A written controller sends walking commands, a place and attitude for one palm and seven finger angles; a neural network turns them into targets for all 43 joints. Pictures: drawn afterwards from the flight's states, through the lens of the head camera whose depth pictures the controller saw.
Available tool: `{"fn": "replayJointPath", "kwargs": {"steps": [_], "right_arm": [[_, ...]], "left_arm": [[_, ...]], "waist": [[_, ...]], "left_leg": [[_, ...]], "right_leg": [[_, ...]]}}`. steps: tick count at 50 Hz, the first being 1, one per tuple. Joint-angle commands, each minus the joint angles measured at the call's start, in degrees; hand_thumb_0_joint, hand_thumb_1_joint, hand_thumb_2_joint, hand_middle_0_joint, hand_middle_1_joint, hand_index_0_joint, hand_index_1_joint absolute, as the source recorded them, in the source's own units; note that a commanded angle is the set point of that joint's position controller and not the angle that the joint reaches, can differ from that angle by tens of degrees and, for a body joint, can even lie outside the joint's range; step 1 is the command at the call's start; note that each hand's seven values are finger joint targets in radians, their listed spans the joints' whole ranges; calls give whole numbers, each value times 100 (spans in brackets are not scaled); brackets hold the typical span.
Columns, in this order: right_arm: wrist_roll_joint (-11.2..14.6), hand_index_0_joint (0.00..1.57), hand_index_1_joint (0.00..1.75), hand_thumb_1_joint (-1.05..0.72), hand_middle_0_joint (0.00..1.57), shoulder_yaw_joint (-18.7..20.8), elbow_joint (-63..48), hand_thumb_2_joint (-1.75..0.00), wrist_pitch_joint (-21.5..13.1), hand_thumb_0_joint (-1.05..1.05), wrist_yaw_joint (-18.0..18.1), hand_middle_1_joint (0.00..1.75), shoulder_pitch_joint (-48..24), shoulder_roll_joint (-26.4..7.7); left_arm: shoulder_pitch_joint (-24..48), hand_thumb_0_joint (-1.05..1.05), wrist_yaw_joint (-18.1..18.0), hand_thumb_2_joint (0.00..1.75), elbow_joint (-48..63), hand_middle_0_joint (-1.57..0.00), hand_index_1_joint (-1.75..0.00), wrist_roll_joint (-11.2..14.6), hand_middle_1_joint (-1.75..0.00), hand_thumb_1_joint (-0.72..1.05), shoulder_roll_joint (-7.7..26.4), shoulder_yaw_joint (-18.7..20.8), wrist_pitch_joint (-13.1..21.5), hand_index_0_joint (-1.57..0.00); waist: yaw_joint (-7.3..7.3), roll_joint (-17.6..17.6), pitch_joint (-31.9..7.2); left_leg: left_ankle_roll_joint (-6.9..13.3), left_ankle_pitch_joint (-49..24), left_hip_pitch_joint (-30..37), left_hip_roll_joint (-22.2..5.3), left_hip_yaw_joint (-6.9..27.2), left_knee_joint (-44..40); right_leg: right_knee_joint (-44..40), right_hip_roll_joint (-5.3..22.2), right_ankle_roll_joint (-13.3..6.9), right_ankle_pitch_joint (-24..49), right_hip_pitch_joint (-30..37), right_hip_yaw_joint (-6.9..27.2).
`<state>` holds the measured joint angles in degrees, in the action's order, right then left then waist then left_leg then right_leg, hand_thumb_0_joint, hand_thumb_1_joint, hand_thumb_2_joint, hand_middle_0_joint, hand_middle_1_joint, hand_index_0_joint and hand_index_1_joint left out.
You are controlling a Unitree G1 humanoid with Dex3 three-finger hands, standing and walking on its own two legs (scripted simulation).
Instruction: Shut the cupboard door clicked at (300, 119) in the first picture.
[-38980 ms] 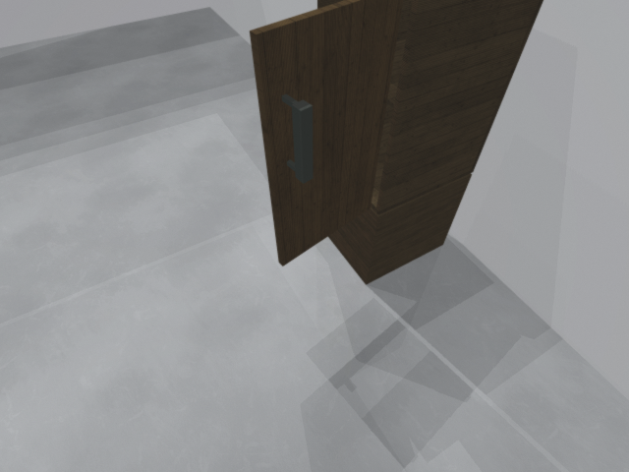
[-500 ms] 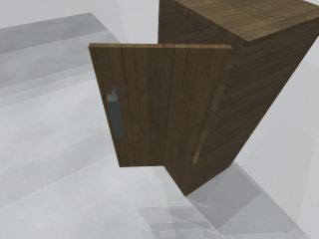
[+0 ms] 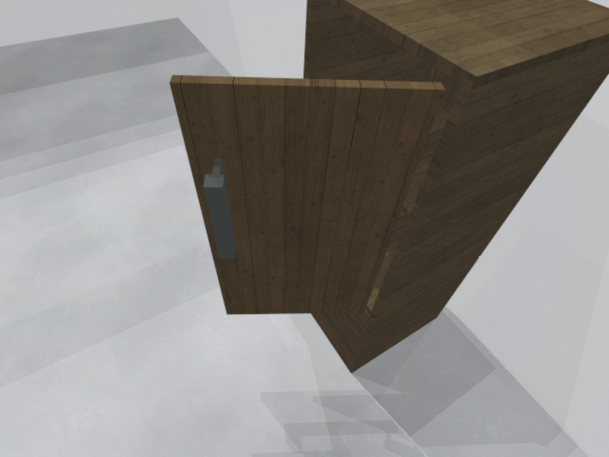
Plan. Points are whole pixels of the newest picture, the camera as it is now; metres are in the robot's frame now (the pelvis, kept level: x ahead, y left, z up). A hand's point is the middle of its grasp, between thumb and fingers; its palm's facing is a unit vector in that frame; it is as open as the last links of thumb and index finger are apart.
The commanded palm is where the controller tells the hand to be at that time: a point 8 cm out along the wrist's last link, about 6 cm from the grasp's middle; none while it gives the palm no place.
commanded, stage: raise the hand and make a fist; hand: left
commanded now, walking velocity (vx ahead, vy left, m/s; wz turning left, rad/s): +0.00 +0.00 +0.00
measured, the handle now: (223, 210) +0.45 +0.15 +0.05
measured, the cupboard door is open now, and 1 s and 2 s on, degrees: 61 61 61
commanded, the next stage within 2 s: bring the fist close to the handle in 1.88 s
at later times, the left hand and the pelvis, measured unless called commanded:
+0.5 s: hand out of the picture +0.12 +0.17 -0.03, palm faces +0.20 -0.98 -0.05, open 5.6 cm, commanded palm +0.11 +0.22 -0.03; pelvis -0.05 -0.04 -0.10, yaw +3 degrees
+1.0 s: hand (156, 402) +0.18 +0.19 +0.01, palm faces +0.08 -1.00 -0.03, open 3.4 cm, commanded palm +0.15 +0.24 +0.02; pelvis -0.03 +0.00 -0.06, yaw +2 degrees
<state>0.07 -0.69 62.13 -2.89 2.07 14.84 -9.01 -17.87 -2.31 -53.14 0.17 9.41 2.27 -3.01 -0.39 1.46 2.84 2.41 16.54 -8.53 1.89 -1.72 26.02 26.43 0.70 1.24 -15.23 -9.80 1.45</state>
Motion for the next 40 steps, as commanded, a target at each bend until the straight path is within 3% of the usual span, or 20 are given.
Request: {"fn": "replayJointPath", "kwargs": {"steps": [1,2,3,4,5,6,8,9,11,13,14,16,17,20,22,25,28,31,37,40], "right_arm": [[264,20,30,-90,20,103,-1936,-90,-1805,0,425,30,-152,-1007],[205,20,30,-90,20,230,-1877,-90,-1868,0,199,30,0,-937],[164,20,30,-90,20,388,-2154,-90,-1883,0,53,30,-51,-1093],[78,20,30,-90,20,434,-2359,-90,-1910,0,-13,30,-120,-1178],[19,20,30,-90,20,456,-2549,-90,-1896,0,-68,30,-222,-1189],[43,20,30,-90,20,480,-2759,-90,-1882,0,-156,30,-302,-1176],[-18,20,30,-90,20,548,-3052,-90,-1809,0,-251,30,-475,-1118],[-42,20,30,-90,20,572,-3206,-90,-1790,0,-286,30,-585,-1126],[52,20,30,-90,20,648,-3645,-90,-1635,0,-309,30,-766,-1157],[145,20,30,-90,20,583,-4238,-90,-1506,0,-275,30,-1061,-1212],[169,20,30,-90,20,542,-4393,-90,-1464,0,-221,30,-1057,-1207],[185,20,30,-90,20,511,-4480,-90,-1425,0,-91,30,-856,-1140],[144,20,30,-90,20,501,-4499,-90,-1441,0,-51,30,-750,-1108],[104,20,30,-90,20,420,-4278,-90,-1516,0,37,30,-488,-1071],[90,20,30,-90,20,367,-4120,-90,-1563,0,93,30,-406,-1128],[143,20,30,-90,20,315,-4048,-90,-1560,0,161,30,-389,-1205],[237,20,30,-90,20,281,-4190,-90,-1448,0,223,30,-409,-1185],[227,20,30,-90,20,239,-4295,-90,-1331,0,217,30,-482,-1050],[96,20,30,-90,20,241,-4249,-90,-1315,0,147,30,-352,-1020],[96,20,30,-90,20,250,-4249,-90,-1369,0,131,30,-278,-1120]], "left_arm": [[-1029,0,-564,90,6352,-24,-34,958,-34,90,-300,-534,810,-24],[-382,0,-556,90,5901,-25,-36,828,-36,90,-82,-428,806,-25],[121,0,-449,90,5880,-27,-38,853,-38,90,-198,-446,1022,-27],[26,0,-329,90,5427,-29,-40,831,-40,90,102,-18,1368,-29],[-740,0,-134,90,4853,-31,-42,906,-42,90,164,302,1780,-31],[-1438,0,197,90,4446,-33,-44,1032,-44,90,176,528,2230,-33],[-2044,0,973,90,4151,-36,-48,1346,-48,90,-90,664,3281,-36],[-2055,0,1422,90,4183,-38,-50,1492,-50,90,-128,634,3801,-38],[-2249,0,1877,90,4135,-42,-54,1615,-54,90,479,1208,4028,-42],[-1685,0,1947,90,5175,-46,-58,1684,-58,90,788,1212,3638,-46],[-1311,0,1848,90,5626,-47,-60,1714,-60,90,868,1192,3425,-47],[-392,0,1497,90,6501,-51,-64,1693,-64,90,1137,1326,3310,-51],[-81,0,1332,90,7028,-53,-66,1628,-66,90,1157,1306,3391,-53],[212,0,1112,90,7715,-58,-72,1529,-72,90,1036,1031,3773,-58],[259,0,1280,90,7576,-62,-76,1540,-76,90,917,721,3843,-62],[-72,0,1665,90,6962,-68,-82,1571,-82,90,892,519,3448,-68],[-428,0,1838,90,6642,-73,-88,1687,-88,90,1075,812,2700,-73],[-646,0,1594,90,6817,-79,-94,1777,-94,90,1253,1361,2240,-79],[-714,0,1189,90,7087,-90,-106,1698,-106,90,960,1217,2583,-90],[-723,0,1280,90,7102,-95,-112,1663,-112,90,816,879,2750,-95]], "waist": [[-113,-2231,-2364],[-206,-985,-1083],[-352,-618,-45],[-287,-132,178],[-124,578,35],[106,502,-253],[294,1742,-768],[312,1916,-972],[536,1061,-1165],[583,86,-1544],[507,-89,-1682],[272,167,-1907],[198,-84,-2046],[-67,-373,-2120],[-260,-226,-2012],[-269,-384,-1712],[-1,-205,-1839],[296,-114,-2144],[215,19,-1970],[116,-214,-1806]], "left_leg": [[-579,-4485,1398,-691,796,25],[-495,-3675,108,-674,674,-73],[-520,-2376,-780,-508,721,260],[-508,-1288,-1463,-339,756,669],[-460,-442,-2057,-177,664,1059],[-468,-418,-2337,-33,531,1422],[-415,-381,-3239,38,342,2326],[-421,34,-3815,107,276,2694],[-365,515,-4325,170,119,2934],[-236,810,-4307,236,-41,2938],[-179,928,-4304,226,-35,2989],[-113,1248,-4373,123,95,3229],[-72,1213,-4265,70,145,3328],[-40,825,-3937,-46,275,3464],[-15,772,-3986,-91,356,3544],[-23,882,-4032,-97,374,3407],[-31,780,-4050,-69,356,3204],[-68,386,-3864,-44,385,2954],[-106,-115,-3523,-87,466,2600],[-93,26,-3310,-83,445,2488]], "right_leg": [[2484,-194,-197,-525,-1022,-622],[1962,-58,-165,-568,-1563,-562],[1467,-42,-220,-401,-1810,-685],[1062,-10,-276,-188,-1948,-745],[947,7,-291,-405,-2164,-723],[1131,29,-372,-385,-2180,-590],[1960,55,-301,105,-2535,-342],[2170,182,-214,-14,-2581,9],[2267,285,-278,-687,-2484,469],[2157,266,-307,-1649,-2467,640],[2071,261,-289,-2024,-2510,738],[1894,257,-185,-2752,-2709,1013],[1859,258,-184,-2759,-2778,1059],[2016,143,-216,-1976,-2930,826],[2129,90,-186,-1635,-3038,695],[2011,56,-185,-1814,-3088,560],[1802,139,-134,-1801,-2550,652],[1832,144,-125,-1179,-1940,545],[2140,43,-158,-104,-1997,33],[2139,-32,-220,-387,-2319,-145]]}}
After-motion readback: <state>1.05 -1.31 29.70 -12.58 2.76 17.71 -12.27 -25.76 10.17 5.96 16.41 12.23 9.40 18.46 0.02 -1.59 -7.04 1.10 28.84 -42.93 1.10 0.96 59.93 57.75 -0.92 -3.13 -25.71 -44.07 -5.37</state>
